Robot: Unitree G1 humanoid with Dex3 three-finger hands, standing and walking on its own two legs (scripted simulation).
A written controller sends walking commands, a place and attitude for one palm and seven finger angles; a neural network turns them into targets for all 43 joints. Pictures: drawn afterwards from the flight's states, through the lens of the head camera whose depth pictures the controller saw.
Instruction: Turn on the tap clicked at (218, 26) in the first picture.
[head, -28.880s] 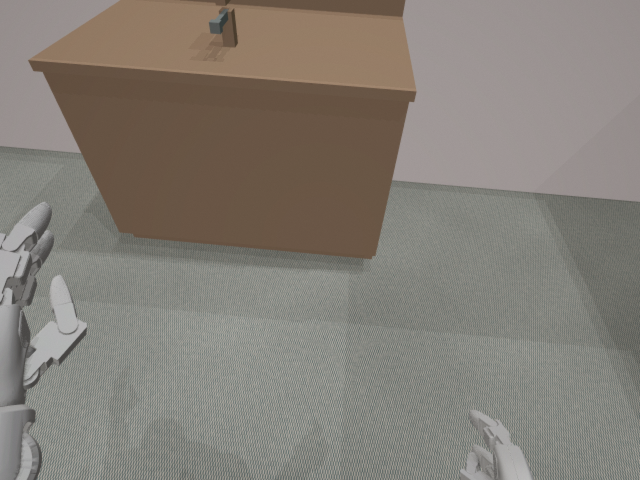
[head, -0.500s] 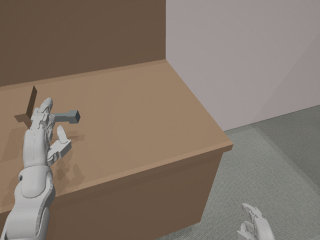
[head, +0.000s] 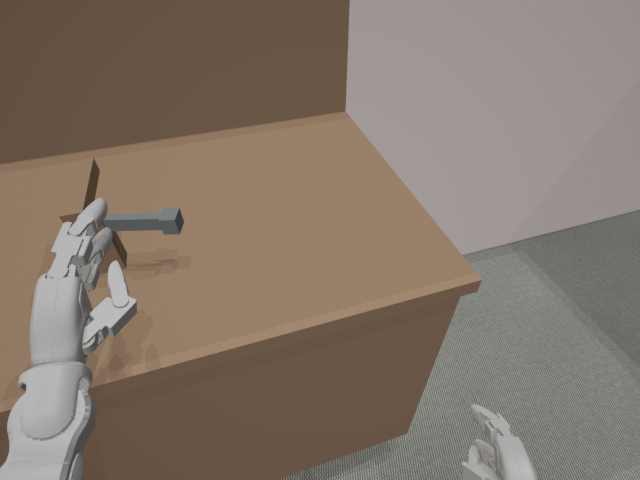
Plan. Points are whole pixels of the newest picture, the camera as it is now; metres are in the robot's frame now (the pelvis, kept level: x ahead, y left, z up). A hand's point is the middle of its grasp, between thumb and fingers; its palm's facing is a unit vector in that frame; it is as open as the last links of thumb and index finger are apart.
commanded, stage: draw the hand back beside the body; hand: left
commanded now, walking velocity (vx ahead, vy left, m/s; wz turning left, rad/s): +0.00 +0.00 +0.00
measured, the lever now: (171, 221) +0.43 +0.28 +0.10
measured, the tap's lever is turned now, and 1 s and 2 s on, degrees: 74 74 74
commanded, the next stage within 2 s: step back with the hand held close in 0.60 s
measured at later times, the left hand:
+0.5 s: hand (95, 329) +0.20 +0.25 +0.15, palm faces +0.44 -0.84 -0.31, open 7.4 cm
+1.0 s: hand (99, 339) +0.20 +0.24 +0.15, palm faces +0.36 -0.84 -0.41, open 7.4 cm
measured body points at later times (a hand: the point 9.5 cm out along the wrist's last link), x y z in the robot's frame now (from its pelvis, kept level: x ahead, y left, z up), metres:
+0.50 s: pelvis +0.01 +0.01 +0.00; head -0.02 -0.01 +0.45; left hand +0.17 +0.29 +0.17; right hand +0.21 -0.20 -0.08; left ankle +0.02 +0.13 -0.74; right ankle -0.02 -0.12 -0.74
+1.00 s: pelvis -0.01 +0.01 -0.01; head +0.00 +0.00 +0.44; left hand +0.17 +0.29 +0.17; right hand +0.19 -0.22 -0.09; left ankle +0.02 +0.13 -0.74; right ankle -0.02 -0.12 -0.74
